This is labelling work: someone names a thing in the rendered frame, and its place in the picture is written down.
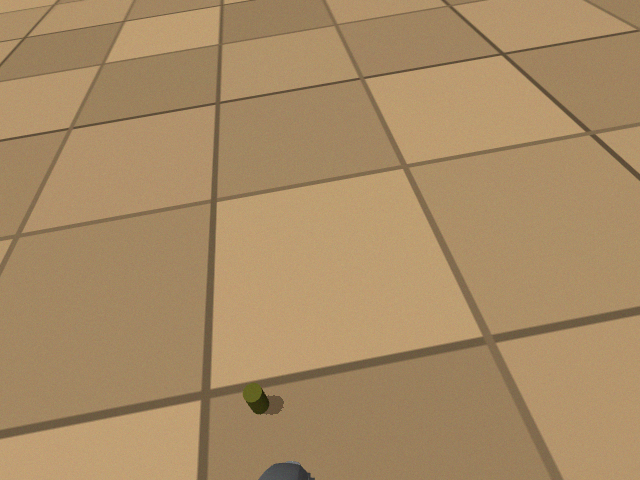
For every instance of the can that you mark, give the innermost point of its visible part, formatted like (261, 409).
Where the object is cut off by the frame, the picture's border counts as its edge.
(256, 398)

